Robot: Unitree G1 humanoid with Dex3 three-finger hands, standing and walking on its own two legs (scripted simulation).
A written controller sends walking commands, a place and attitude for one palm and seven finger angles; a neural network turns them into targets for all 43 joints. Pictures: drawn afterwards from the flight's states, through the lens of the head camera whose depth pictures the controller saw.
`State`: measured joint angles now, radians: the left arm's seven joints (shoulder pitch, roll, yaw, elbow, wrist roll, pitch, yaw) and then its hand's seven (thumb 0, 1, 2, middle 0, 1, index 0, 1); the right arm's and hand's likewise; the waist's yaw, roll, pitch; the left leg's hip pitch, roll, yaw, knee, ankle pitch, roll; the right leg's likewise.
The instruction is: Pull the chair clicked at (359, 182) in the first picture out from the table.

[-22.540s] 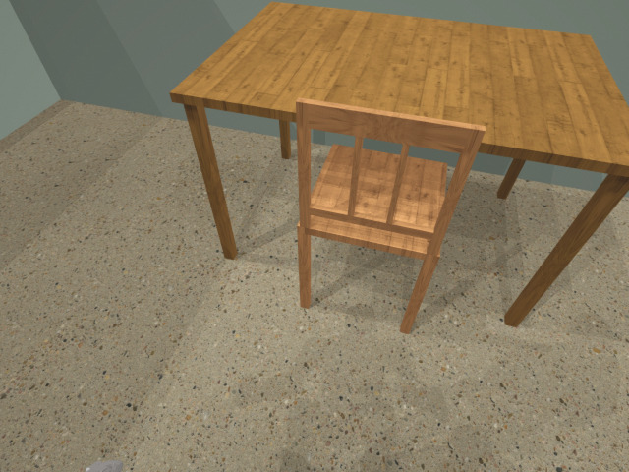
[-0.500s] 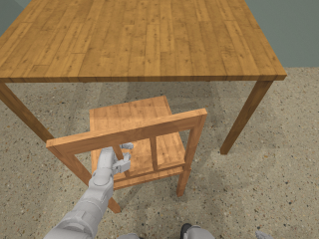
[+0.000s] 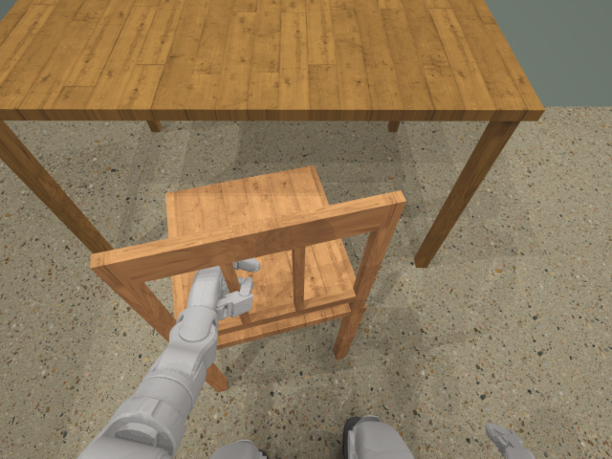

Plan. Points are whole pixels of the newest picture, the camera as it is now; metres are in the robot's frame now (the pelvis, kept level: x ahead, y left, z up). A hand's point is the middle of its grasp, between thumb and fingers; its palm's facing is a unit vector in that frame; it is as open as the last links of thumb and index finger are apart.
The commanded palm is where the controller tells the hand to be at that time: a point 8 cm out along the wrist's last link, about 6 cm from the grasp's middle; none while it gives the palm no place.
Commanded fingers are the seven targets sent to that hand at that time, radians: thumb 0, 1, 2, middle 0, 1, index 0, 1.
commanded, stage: step backward, pulling the chair out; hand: left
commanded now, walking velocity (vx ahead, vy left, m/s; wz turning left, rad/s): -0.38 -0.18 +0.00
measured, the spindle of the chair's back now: (236, 293) +0.36 +0.12 -0.11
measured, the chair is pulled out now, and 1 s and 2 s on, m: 0.23 0.44 0.63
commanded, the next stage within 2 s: stop walking, hand still on the chair in 1.22 s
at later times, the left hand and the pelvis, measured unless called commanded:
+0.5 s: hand (238, 353) +0.25 +0.10 -0.06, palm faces -0.10 -0.98 -0.14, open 4.9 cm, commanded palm +0.24 +0.15 -0.06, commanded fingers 0.00 0.90 0.90 -0.50 -1.45 -0.50 -1.45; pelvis -0.08 +0.01 +0.01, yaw -2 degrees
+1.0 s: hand (226, 458) +0.13 +0.10 -0.06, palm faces -0.12 -0.98 -0.15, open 4.9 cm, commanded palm +0.12 +0.15 -0.06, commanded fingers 0.00 0.90 0.90 -0.50 -1.45 -0.50 -1.45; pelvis -0.20 +0.02 +0.01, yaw -2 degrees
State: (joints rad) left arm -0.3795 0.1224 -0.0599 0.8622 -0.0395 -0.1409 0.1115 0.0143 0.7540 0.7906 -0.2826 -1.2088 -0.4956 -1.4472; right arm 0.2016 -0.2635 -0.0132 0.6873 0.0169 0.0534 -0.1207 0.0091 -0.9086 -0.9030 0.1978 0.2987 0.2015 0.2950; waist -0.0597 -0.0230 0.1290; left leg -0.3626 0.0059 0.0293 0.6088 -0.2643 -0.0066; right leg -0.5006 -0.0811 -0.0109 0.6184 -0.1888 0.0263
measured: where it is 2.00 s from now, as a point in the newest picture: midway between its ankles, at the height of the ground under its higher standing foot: outside the picture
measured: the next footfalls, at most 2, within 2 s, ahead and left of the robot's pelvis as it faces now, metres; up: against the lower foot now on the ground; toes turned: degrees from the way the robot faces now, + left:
right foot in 0.10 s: +0.06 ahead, -0.14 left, +0.00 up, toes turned -4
left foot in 0.40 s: -0.03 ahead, +0.14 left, +0.00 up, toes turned +0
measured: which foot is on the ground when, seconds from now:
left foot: down 0.00-0.20, up 0.22-0.38, down 0.40-0.68, up 0.70-0.88, down 0.90-1.00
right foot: up 0.00-0.08, down 0.10-0.42, up 0.44-0.58, down 0.60-0.94, up 0.96-1.00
